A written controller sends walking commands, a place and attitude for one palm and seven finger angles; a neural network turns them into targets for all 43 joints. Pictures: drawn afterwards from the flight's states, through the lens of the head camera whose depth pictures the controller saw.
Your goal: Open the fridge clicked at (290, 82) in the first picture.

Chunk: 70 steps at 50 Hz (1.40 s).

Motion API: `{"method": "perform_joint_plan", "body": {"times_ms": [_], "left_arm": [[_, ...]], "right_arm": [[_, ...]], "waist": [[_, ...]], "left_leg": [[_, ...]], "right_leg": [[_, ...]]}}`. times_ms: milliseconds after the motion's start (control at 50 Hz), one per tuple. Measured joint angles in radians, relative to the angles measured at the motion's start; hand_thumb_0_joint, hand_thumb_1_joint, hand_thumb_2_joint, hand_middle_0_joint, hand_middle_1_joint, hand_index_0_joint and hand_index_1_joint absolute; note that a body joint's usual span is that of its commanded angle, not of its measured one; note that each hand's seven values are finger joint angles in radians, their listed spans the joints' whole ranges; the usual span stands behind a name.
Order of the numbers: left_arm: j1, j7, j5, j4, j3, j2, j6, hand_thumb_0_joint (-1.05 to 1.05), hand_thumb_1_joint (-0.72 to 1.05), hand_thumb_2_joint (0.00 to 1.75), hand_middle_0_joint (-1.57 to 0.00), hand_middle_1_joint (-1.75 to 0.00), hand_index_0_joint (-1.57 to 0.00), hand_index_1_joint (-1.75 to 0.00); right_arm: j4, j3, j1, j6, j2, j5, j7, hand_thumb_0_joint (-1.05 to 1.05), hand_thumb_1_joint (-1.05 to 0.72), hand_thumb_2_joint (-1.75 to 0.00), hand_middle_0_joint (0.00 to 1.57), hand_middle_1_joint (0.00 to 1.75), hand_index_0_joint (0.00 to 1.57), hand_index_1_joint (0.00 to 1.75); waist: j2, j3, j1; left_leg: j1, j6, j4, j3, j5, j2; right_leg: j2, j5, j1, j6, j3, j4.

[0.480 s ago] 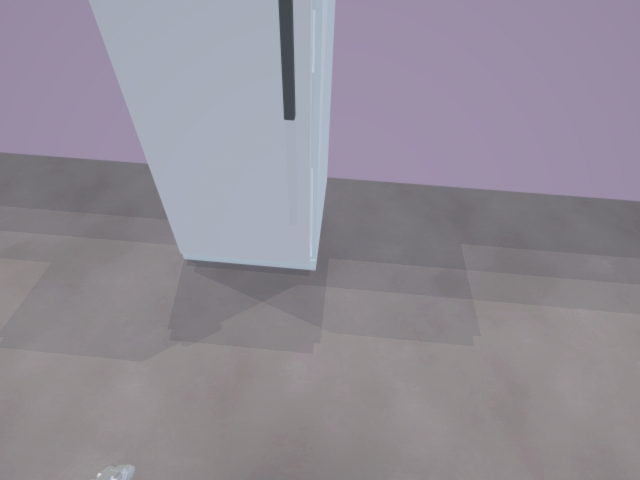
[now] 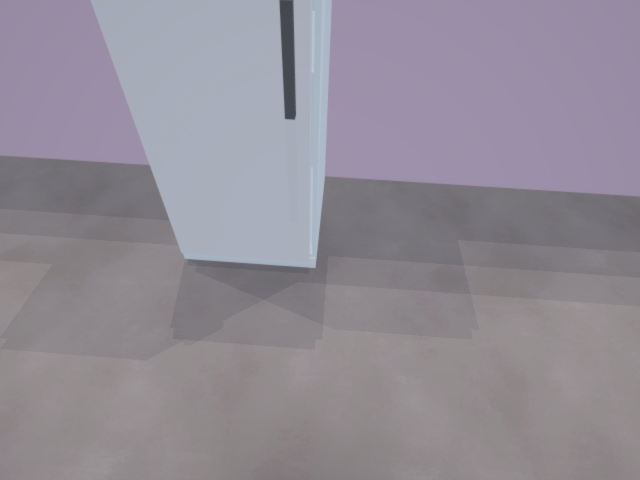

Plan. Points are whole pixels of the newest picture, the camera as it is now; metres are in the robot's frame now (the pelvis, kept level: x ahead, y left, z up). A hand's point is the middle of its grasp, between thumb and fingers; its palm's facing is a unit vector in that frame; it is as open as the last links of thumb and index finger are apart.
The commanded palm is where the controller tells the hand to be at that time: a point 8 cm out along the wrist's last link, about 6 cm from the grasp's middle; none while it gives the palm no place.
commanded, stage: stand and wait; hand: right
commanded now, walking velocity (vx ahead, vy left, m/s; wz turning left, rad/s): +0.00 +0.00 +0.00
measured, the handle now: (289, 60) +0.98 +0.13 +0.10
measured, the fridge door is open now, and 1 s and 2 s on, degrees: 0 0 0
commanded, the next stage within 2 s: look at it before walking up in 0.36 s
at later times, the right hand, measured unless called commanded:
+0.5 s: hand out of the picture +0.07 -0.24 -0.15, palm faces -0.04 +0.94 -0.34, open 7.4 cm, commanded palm none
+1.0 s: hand out of the picture +0.08 -0.24 -0.15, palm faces -0.03 +0.94 -0.34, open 7.4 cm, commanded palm none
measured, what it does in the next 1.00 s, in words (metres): stands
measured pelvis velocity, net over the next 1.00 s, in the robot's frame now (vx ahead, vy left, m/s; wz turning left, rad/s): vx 0.01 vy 0.01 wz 0.01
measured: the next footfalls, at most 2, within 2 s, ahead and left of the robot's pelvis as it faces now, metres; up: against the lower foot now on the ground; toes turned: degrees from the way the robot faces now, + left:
right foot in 1.94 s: +0.04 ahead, -0.11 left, +0.00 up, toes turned +26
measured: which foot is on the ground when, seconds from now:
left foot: down 0.00-1.00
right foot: down 0.00-1.00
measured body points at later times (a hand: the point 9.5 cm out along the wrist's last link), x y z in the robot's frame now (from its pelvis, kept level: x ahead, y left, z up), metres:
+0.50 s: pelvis +0.00 +0.01 +0.00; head -0.01 +0.01 +0.45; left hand +0.06 +0.31 -0.13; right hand +0.07 -0.28 -0.13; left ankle +0.01 +0.14 -0.74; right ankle +0.01 -0.11 -0.74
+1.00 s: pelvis +0.01 +0.01 +0.00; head +0.01 +0.01 +0.45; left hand +0.09 +0.31 -0.13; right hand +0.08 -0.29 -0.13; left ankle +0.01 +0.14 -0.74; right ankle +0.01 -0.11 -0.74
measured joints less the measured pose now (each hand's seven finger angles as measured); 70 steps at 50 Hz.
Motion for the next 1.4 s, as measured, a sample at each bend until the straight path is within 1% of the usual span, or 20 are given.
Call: {"method": "perform_joint_plan", "body": {"times_ms": [280, 540, 1080, 1140, 1220, 1320, 1360, 1400], "left_arm": [[0.017, -0.002, -0.001, 0.043, 0.000, 0.004, 0.001, 0.00, 0.90, 0.90, -0.20, -0.30, -0.20, -0.30], [0.008, -0.003, -0.001, 0.048, -0.002, -0.002, -0.004, 0.00, 0.90, 0.90, -0.20, -0.30, -0.20, -0.30], [-0.022, 0.000, -0.004, 0.045, -0.004, -0.002, -0.006, 0.00, 0.90, 0.90, -0.20, -0.30, -0.20, -0.30], [-0.026, 0.003, -0.003, 0.041, -0.002, -0.003, -0.005, 0.00, 0.90, 0.90, -0.20, -0.30, -0.20, -0.30], [-0.030, 0.016, -0.001, 0.010, 0.006, -0.022, 0.006, 0.00, 0.90, 0.90, -0.20, -0.30, -0.20, -0.30], [-0.015, 0.020, 0.001, -0.043, 0.017, -0.072, 0.021, 0.00, 0.90, 0.90, -0.20, -0.30, -0.20, -0.30], [-0.007, 0.019, 0.001, -0.057, 0.021, -0.090, 0.024, 0.00, 0.90, 0.90, -0.20, -0.30, -0.20, -0.30], [0.002, 0.019, 0.003, -0.066, 0.026, -0.102, 0.027, 0.00, 0.90, 0.90, -0.20, -0.30, -0.20, -0.30]], "right_arm": [[0.028, -0.003, -0.011, -0.008, -0.006, 0.001, 0.000, 0.01, -0.90, -0.90, 0.21, 0.30, 0.21, 0.30], [0.025, -0.002, -0.031, -0.013, 0.000, 0.000, 0.001, 0.01, -0.90, -0.90, 0.21, 0.30, 0.21, 0.30], [0.029, -0.004, -0.034, -0.015, -0.009, 0.000, -0.001, 0.01, -0.90, -0.90, 0.21, 0.30, 0.21, 0.30], [0.023, -0.007, -0.032, -0.010, -0.009, 0.000, 0.000, 0.01, -0.90, -0.90, 0.21, 0.30, 0.21, 0.30], [0.001, -0.016, -0.013, 0.015, 0.005, 0.000, -0.009, 0.01, -0.90, -0.90, 0.20, 0.30, 0.21, 0.30], [-0.040, -0.027, 0.021, 0.046, 0.035, -0.005, 0.001, 0.01, -0.90, -0.90, 0.20, 0.30, 0.20, 0.30], [-0.055, -0.033, 0.033, 0.054, 0.049, -0.005, 0.005, 0.01, -0.90, -0.90, 0.20, 0.30, 0.20, 0.30], [-0.068, -0.040, 0.047, 0.061, 0.069, -0.005, 0.010, 0.01, -0.90, -0.90, 0.20, 0.30, 0.20, 0.30]], "waist": [[-0.006, 0.001, 0.007], [-0.002, -0.003, 0.010], [0.004, 0.003, 0.003], [0.004, 0.006, -0.003], [0.006, 0.012, -0.012], [0.022, 0.032, -0.014], [0.028, 0.047, -0.020], [0.019, 0.059, -0.024]], "left_leg": [[-0.002, 0.012, -0.023, 0.005, 0.022, -0.012], [-0.001, 0.015, -0.035, 0.003, 0.026, -0.017], [0.030, 0.011, -0.064, 0.000, 0.025, -0.016], [0.024, 0.011, -0.060, -0.008, 0.026, -0.018], [-0.018, 0.010, -0.008, -0.040, 0.012, -0.029], [-0.103, 0.012, 0.117, -0.083, -0.028, -0.043], [-0.152, 0.009, 0.233, -0.058, -0.100, -0.038], [-0.177, 0.007, 0.325, -0.023, -0.184, -0.032]], "right_leg": [[-0.012, 0.023, -0.002, 0.013, 0.005, -0.024], [-0.017, 0.026, 0.002, 0.017, 0.003, -0.037], [-0.016, 0.021, 0.030, 0.014, 0.000, -0.061], [-0.019, 0.019, 0.028, 0.014, -0.008, -0.057], [-0.028, -0.006, 0.004, 0.015, -0.040, -0.012], [-0.040, -0.047, -0.037, 0.016, -0.093, 0.065], [-0.047, -0.063, -0.044, 0.016, -0.122, 0.095], [-0.063, -0.082, -0.046, 0.022, -0.146, 0.125]]}}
